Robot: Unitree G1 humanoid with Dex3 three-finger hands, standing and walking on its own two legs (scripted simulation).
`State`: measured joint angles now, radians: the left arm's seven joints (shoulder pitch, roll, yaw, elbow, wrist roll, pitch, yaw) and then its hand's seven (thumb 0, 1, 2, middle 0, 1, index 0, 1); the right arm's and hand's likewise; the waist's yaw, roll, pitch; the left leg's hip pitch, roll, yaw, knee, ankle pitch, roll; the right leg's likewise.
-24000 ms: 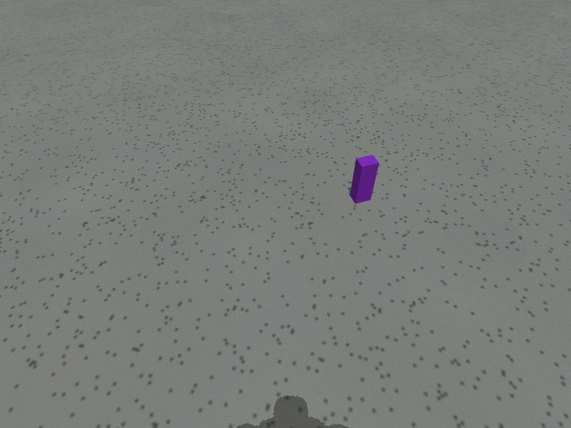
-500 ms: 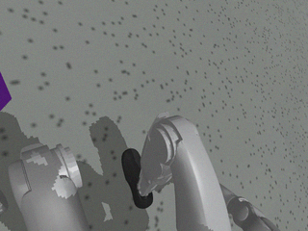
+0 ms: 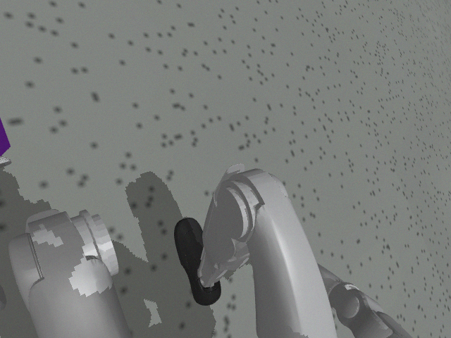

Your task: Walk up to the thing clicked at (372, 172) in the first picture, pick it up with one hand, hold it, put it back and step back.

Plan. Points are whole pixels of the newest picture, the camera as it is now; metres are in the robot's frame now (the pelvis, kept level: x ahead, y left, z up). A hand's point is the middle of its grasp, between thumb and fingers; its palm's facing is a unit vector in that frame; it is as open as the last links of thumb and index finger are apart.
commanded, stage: open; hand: left
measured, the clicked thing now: out of the picture +0.47 +0.28 -0.17
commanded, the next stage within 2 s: withdraw in 0.04 s
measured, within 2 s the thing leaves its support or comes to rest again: rests again in 0.42 s
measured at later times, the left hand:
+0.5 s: hand out of the picture +0.45 +0.34 -0.09, palm faces +0.42 -0.91 -0.02, open 17.7 cm
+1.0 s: hand out of the picture +0.37 +0.42 +0.05, palm faces +0.38 -0.79 -0.48, open 17.6 cm
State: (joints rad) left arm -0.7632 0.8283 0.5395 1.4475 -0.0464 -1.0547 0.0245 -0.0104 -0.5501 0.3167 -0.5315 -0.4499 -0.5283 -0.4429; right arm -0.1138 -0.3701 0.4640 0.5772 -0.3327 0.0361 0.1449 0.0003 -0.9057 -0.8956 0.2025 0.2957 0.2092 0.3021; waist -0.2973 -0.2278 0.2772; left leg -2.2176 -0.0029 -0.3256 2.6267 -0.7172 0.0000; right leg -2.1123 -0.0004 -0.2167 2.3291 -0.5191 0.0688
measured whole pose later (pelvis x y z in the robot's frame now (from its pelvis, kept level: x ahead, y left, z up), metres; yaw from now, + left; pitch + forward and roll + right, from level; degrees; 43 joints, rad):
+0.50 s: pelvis +0.00 +0.00 +0.01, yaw +1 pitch +18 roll -16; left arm -0.71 0.80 0.57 1.17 -0.07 -0.91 -0.09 -0.02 -0.61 0.06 -0.07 -0.06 -0.06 -0.06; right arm -0.02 -0.36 0.37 0.58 -0.28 0.06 0.13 0.00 -0.91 -0.90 0.20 0.30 0.21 0.30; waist -0.25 -0.18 0.19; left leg -2.23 -0.01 -0.29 2.58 -0.71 0.00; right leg -2.12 -0.02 -0.20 2.32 -0.54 0.05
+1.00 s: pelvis +0.01 -0.01 +0.11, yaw +9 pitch +32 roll -7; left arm -0.58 0.72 0.44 0.95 0.13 -0.25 -0.04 -0.01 -0.57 0.03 -0.06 -0.05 -0.06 -0.05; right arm 0.14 -0.28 0.05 0.61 -0.02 0.16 0.06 0.00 -0.92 -0.91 0.20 0.30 0.21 0.30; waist -0.10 0.00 -0.13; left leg -2.09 0.02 -0.08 2.20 -0.69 0.02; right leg -2.07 -0.05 -0.04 2.08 -0.57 0.04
